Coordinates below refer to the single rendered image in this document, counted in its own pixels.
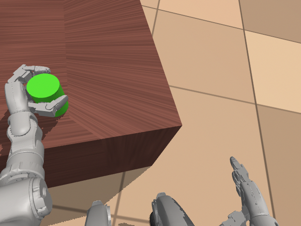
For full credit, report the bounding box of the left robot arm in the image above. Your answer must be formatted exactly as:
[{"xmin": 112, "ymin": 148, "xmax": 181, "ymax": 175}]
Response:
[{"xmin": 0, "ymin": 111, "xmax": 53, "ymax": 226}]

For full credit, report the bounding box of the left robot hand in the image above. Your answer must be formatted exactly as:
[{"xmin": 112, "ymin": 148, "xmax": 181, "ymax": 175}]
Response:
[{"xmin": 4, "ymin": 64, "xmax": 68, "ymax": 117}]

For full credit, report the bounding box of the right robot hand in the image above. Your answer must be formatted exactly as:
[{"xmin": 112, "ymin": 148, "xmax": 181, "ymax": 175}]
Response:
[{"xmin": 219, "ymin": 156, "xmax": 270, "ymax": 226}]

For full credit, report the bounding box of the right robot arm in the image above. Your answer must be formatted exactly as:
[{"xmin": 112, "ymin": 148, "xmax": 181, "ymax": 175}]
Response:
[{"xmin": 249, "ymin": 215, "xmax": 279, "ymax": 226}]

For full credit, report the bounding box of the can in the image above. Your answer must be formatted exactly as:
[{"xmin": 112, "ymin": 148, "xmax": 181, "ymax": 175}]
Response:
[{"xmin": 26, "ymin": 73, "xmax": 69, "ymax": 117}]

